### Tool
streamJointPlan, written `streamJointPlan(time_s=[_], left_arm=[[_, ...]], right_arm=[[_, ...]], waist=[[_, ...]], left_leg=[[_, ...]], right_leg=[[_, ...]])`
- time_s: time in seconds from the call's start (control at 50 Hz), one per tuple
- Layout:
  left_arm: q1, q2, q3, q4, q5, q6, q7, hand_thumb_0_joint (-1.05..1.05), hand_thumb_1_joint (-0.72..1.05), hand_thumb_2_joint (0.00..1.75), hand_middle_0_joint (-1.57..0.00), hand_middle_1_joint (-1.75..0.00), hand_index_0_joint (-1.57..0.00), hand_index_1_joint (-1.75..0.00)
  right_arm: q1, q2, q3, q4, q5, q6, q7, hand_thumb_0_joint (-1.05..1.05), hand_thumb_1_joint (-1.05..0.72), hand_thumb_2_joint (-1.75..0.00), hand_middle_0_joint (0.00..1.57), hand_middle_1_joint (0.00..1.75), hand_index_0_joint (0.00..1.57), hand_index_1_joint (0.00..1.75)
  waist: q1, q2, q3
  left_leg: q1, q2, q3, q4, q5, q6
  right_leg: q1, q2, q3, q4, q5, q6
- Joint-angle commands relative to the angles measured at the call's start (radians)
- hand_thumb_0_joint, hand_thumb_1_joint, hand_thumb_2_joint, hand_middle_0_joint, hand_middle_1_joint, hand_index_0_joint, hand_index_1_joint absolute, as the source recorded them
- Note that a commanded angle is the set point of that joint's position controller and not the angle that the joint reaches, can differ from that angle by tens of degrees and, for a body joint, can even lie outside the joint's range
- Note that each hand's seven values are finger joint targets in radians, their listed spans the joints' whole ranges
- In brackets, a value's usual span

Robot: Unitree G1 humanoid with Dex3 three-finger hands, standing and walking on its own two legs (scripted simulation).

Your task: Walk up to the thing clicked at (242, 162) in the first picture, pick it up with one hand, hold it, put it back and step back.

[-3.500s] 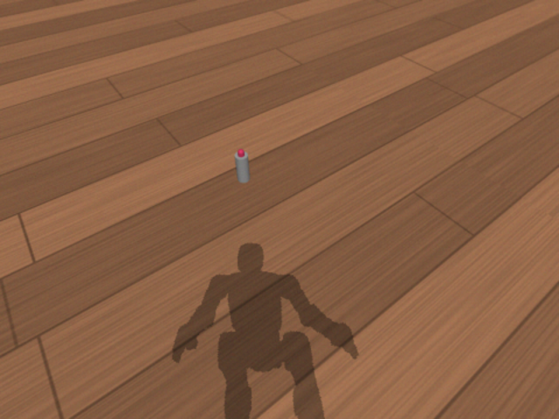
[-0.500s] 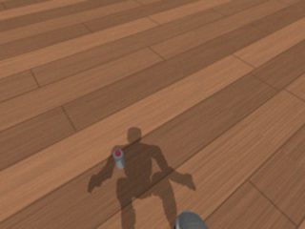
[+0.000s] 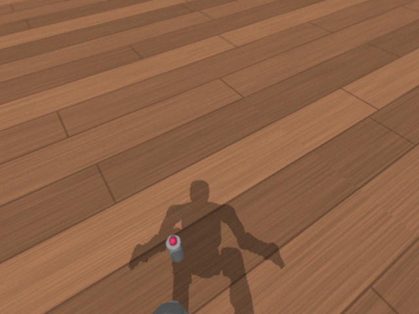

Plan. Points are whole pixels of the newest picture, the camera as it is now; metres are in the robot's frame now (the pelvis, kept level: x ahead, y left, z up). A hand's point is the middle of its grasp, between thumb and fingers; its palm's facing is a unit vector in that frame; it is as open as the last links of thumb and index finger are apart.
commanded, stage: walk up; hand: left
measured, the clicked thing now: (175, 247) +0.49 +0.20 -0.67
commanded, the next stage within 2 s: stand in 1.92 s
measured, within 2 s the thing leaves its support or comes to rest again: neither
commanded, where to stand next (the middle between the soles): +0.13 +0.00 m, yaw -2 degrees
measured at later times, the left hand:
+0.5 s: hand out of the picture +0.13 +0.29 -0.16, palm faces -0.09 -0.92 -0.38, open 7.4 cm
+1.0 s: hand (105, 291) +0.19 +0.26 -0.15, palm faces -0.07 -0.95 -0.30, open 7.4 cm
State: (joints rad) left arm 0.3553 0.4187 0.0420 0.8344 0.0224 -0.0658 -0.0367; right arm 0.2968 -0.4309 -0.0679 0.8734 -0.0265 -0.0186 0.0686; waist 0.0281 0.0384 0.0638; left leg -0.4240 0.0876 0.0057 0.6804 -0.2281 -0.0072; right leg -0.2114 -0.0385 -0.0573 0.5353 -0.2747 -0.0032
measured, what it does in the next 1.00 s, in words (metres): steps on the spot: left foot, then right foot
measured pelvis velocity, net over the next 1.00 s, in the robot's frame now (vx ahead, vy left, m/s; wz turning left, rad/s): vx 0.08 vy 0.02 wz -0.05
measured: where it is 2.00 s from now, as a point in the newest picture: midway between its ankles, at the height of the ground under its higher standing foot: outside the picture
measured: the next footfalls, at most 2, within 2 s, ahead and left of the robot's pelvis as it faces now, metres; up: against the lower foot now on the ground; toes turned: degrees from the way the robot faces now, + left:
left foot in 0.04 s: +0.13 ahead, +0.14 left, +0.00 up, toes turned +0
right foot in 0.42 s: +0.12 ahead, -0.11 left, +0.00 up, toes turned -3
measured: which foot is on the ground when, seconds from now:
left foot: up 0.00-0.02, down 0.04-1.00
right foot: down 0.00-0.06, up 0.08-0.40, down 0.42-1.00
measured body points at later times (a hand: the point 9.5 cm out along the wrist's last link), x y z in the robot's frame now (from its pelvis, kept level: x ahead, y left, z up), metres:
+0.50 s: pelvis +0.05 +0.02 -0.01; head +0.07 +0.02 +0.44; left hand +0.13 +0.33 -0.13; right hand +0.12 -0.29 -0.13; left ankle +0.09 +0.14 -0.73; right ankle +0.08 -0.10 -0.73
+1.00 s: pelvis +0.08 +0.02 +0.01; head +0.08 +0.03 +0.46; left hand +0.19 +0.31 -0.12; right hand +0.14 -0.30 -0.11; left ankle +0.09 +0.14 -0.73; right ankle +0.08 -0.10 -0.73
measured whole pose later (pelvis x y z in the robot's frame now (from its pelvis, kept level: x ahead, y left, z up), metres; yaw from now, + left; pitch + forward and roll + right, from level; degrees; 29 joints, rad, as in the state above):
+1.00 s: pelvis +0.08 +0.02 +0.01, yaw -3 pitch -2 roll +0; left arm 0.06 0.35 0.00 1.13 0.00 0.00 -0.02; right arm 0.11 -0.37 0.01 1.14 -0.01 -0.04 0.00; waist -0.01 -0.03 0.04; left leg -0.15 0.03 0.06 0.38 -0.19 0.00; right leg -0.16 -0.02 -0.02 0.38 -0.19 0.01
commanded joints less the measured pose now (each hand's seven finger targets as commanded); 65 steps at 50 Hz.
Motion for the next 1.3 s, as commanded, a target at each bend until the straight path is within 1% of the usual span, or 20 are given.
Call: streamJointPlan(time_s=[0.0, 0.02, 0.04, 0.08, 0.1, 0.14, 0.16, 0.26, 0.34, 0.38, 0.4, 0.42, 0.44, 0.46, 0.48, 0.52, 0.62, 0.76, 0.86, 1.28], left_arm=[[-0.081, 0.205, 0.044, -0.084, -0.011, -0.003, 0.026, 0.00, 0.90, 0.90, -0.20, -0.30, -0.20, -0.30], [-0.025, 0.147, 0.025, -0.075, -0.015, 0.004, 0.026, 0.00, 0.90, 0.90, -0.20, -0.30, -0.20, -0.30], [0.024, 0.082, 0.004, -0.067, -0.029, 0.011, 0.026, 0.00, 0.90, 0.90, -0.20, -0.30, -0.20, -0.30], [0.045, 0.211, 0.036, -0.012, -0.024, 0.026, 0.047, 0.00, 0.90, 0.90, -0.20, -0.30, -0.20, -0.30], [0.014, 0.229, 0.038, -0.009, -0.017, 0.024, 0.048, 0.00, 0.90, 0.90, -0.20, -0.30, -0.20, -0.30], [0.015, 0.202, 0.040, 0.018, -0.030, 0.025, 0.045, 0.00, 0.90, 0.90, -0.20, -0.30, -0.20, -0.30], [0.012, 0.191, 0.037, 0.021, -0.028, 0.028, 0.041, 0.00, 0.90, 0.90, -0.20, -0.30, -0.20, -0.30], [-0.041, 0.152, 0.029, 0.043, -0.022, 0.044, 0.037, 0.00, 0.90, 0.90, -0.20, -0.30, -0.20, -0.30], [-0.035, 0.140, 0.033, 0.085, -0.017, 0.044, 0.041, 0.00, 0.90, 0.90, -0.20, -0.30, -0.20, -0.30], [-0.038, 0.148, 0.036, 0.105, -0.010, 0.035, 0.044, 0.00, 0.90, 0.90, -0.20, -0.30, -0.20, -0.30], [-0.056, 0.178, 0.045, 0.105, -0.001, 0.029, 0.047, 0.00, 0.90, 0.90, -0.20, -0.30, -0.20, -0.30], [-0.100, 0.227, 0.051, 0.088, 0.006, 0.018, 0.049, 0.00, 0.90, 0.90, -0.20, -0.30, -0.20, -0.30], [-0.190, 0.258, 0.045, 0.081, -0.007, 0.025, 0.043, 0.00, 0.90, 0.90, -0.20, -0.30, -0.20, -0.30], [-0.258, 0.246, 0.036, 0.063, -0.006, 0.031, 0.038, 0.00, 0.90, 0.90, -0.20, -0.30, -0.20, -0.30], [-0.264, 0.201, 0.024, 0.069, -0.010, 0.035, 0.035, 0.00, 0.90, 0.90, -0.20, -0.30, -0.20, -0.30], [-0.265, 0.162, 0.013, 0.087, -0.019, 0.033, 0.033, 0.00, 0.90, 0.90, -0.20, -0.30, -0.20, -0.30], [-0.281, 0.165, 0.012, 0.136, -0.017, 0.038, 0.026, 0.00, 0.90, 0.90, -0.20, -0.30, -0.20, -0.30], [-0.291, 0.151, 0.004, 0.193, -0.025, 0.036, 0.027, 0.00, 0.90, 0.90, -0.20, -0.30, -0.20, -0.30], [-0.317, 0.144, 0.003, 0.223, -0.025, 0.039, 0.031, 0.00, 0.90, 0.90, -0.20, -0.30, -0.20, -0.30], [-0.343, 0.129, -0.001, 0.281, -0.016, 0.044, 0.032, 0.00, 0.90, 0.90, -0.20, -0.30, -0.20, -0.30]], right_arm=[[0.100, -0.145, -0.047, -0.023, 0.004, -0.046, -0.038, 0.00, -0.90, -0.90, 0.20, 0.30, 0.20, 0.30], [0.135, -0.183, -0.055, -0.013, -0.001, -0.055, -0.050, 0.00, -0.90, -0.90, 0.20, 0.30, 0.20, 0.30], [0.094, -0.256, -0.064, -0.035, -0.011, -0.062, -0.055, 0.00, -0.90, -0.90, 0.20, 0.30, 0.20, 0.30], [0.032, -0.312, -0.077, -0.050, 0.014, -0.053, -0.054, 0.00, -0.90, -0.90, 0.20, 0.30, 0.20, 0.30], [0.025, -0.280, -0.071, -0.053, 0.014, -0.051, -0.058, 0.00, -0.90, -0.90, 0.20, 0.30, 0.20, 0.30], [0.009, -0.219, -0.043, -0.058, 0.008, -0.059, -0.068, 0.00, -0.90, -0.90, 0.20, 0.30, 0.20, 0.30], [0.018, -0.218, -0.041, -0.053, 0.015, -0.064, -0.070, 0.00, -0.90, -0.90, 0.20, 0.30, 0.20, 0.30], [-0.028, -0.203, -0.029, -0.068, 0.016, -0.057, -0.084, 0.00, -0.90, -0.90, 0.20, 0.30, 0.20, 0.30], [-0.093, -0.215, -0.022, -0.066, 0.019, -0.039, -0.081, 0.00, -0.90, -0.90, 0.20, 0.30, 0.20, 0.30], [-0.124, -0.172, -0.003, -0.061, 0.029, -0.026, -0.078, 0.00, -0.90, -0.90, 0.20, 0.30, 0.20, 0.30], [-0.113, -0.136, 0.011, -0.054, 0.035, -0.024, -0.078, 0.00, -0.90, -0.90, 0.20, 0.30, 0.20, 0.30], [-0.095, -0.104, 0.022, -0.049, 0.040, -0.022, -0.076, 0.00, -0.90, -0.90, 0.20, 0.30, 0.20, 0.30], [-0.101, -0.129, 0.013, -0.018, 0.039, -0.014, -0.082, 0.00, -0.90, -0.90, 0.20, 0.30, 0.20, 0.30], [-0.061, -0.141, 0.005, 0.022, 0.031, -0.015, -0.083, 0.00, -0.90, -0.90, 0.20, 0.30, 0.20, 0.30], [-0.057, -0.148, 0.005, 0.039, 0.029, -0.022, -0.080, 0.00, -0.90, -0.90, 0.20, 0.30, 0.20, 0.30], [-0.111, -0.177, 0.002, 0.062, 0.031, -0.033, -0.074, 0.00, -0.90, -0.90, 0.20, 0.30, 0.20, 0.30], [-0.161, -0.160, 0.026, 0.109, 0.020, -0.035, -0.068, 0.00, -0.90, -0.90, 0.20, 0.30, 0.20, 0.30], [-0.204, -0.155, 0.036, 0.167, 0.018, -0.050, -0.073, 0.00, -0.90, -0.90, 0.20, 0.30, 0.20, 0.30], [-0.213, -0.148, 0.035, 0.195, 0.021, -0.046, -0.078, 0.00, -0.90, -0.90, 0.20, 0.30, 0.20, 0.30], [-0.270, -0.142, 0.028, 0.231, 0.016, -0.033, -0.080, 0.00, -0.90, -0.90, 0.20, 0.30, 0.20, 0.30]], waist=[[-0.076, -0.094, -0.059], [-0.079, 0.077, -0.094], [-0.041, 0.265, -0.059], [-0.039, 0.187, -0.022], [-0.043, 0.139, -0.009], [-0.025, 0.145, -0.018], [-0.030, 0.155, -0.036], [-0.032, 0.131, -0.079], [-0.012, 0.117, -0.090], [0.009, 0.045, -0.100], [0.010, -0.035, -0.102], [-0.023, -0.172, -0.092], [-0.038, -0.184, -0.048], [-0.062, -0.186, -0.028], [-0.074, -0.155, -0.020], [-0.055, -0.126, -0.039], [-0.031, -0.116, -0.013], [-0.018, -0.033, -0.096], [-0.024, -0.032, -0.141], [-0.031, -0.046, -0.099]], left_leg=[[0.325, -0.050, 0.023, -0.161, 0.044, 0.018], [0.348, 0.041, -0.097, -0.304, -0.075, 0.041], [0.325, 0.233, -0.432, -0.409, -0.102, 0.090], [0.260, 0.327, -0.539, -0.417, -0.176, 0.255], [0.265, 0.281, -0.450, -0.393, -0.061, 0.253], [0.273, 0.183, -0.242, -0.331, 0.235, 0.189], [0.290, 0.167, -0.208, -0.308, 0.330, 0.175], [0.250, 0.175, -0.129, -0.263, 0.407, 0.198], [0.117, 0.173, -0.115, -0.201, 0.281, 0.191], [0.065, 0.122, -0.082, -0.136, 0.126, 0.130], [0.009, 0.097, -0.071, -0.095, 0.045, 0.086], [-0.004, 0.018, -0.021, -0.016, -0.064, 0.044], [0.118, -0.057, 0.020, 0.015, -0.247, 0.031], [0.243, -0.040, 0.002, -0.006, -0.235, 0.033], [0.272, -0.023, -0.021, -0.119, -0.173, 0.039], [0.231, 0.035, -0.081, -0.217, -0.040, 0.058], [0.164, 0.025, -0.077, -0.297, -0.137, 0.046], [0.227, 0.043, -0.068, -0.354, 0.076, 0.036], [0.285, 0.052, -0.047, -0.348, 0.196, 0.033], [0.337, 0.056, -0.045, -0.419, 0.145, 0.026]], right_leg=[[-0.229, -0.157, 0.132, 0.002, -0.003, -0.132], [-0.228, -0.094, 0.069, 0.192, -0.041, -0.093], [-0.333, 0.053, 0.020, 0.357, -0.222, -0.023], [-0.333, 0.007, 0.093, 0.481, -0.283, -0.039], [-0.348, -0.003, 0.120, 0.490, -0.267, -0.038], [-0.311, -0.013, 0.148, 0.447, -0.203, -0.040], [-0.296, -0.012, 0.136, 0.424, -0.170, -0.038], [-0.191, -0.016, 0.072, 0.267, -0.108, -0.016], [-0.011, 0.011, 0.027, 0.109, -0.022, -0.021], [0.087, 0.019, 0.041, -0.057, 0.065, -0.042], [0.126, -0.056, 0.156, -0.095, 0.103, -0.064], [0.078, -0.190, 0.363, -0.173, 0.097, -0.116], [-0.125, -0.268, 0.411, -0.206, -0.022, -0.204], [-0.243, -0.253, 0.386, -0.186, -0.077, -0.193], [-0.256, -0.195, 0.302, -0.164, -0.089, -0.139], [-0.155, -0.092, 0.180, -0.109, -0.004, -0.056], [-0.072, -0.090, 0.207, -0.184, -0.154, -0.056], [0.063, -0.088, 0.157, -0.178, 0.147, -0.041], [0.106, -0.096, 0.138, -0.190, 0.249, -0.032], [0.094, -0.094, 0.132, -0.271, 0.215, -0.011]])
